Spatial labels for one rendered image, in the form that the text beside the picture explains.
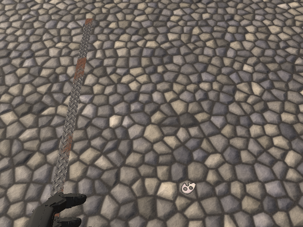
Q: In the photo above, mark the left robot hand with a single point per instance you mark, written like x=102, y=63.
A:
x=44, y=215

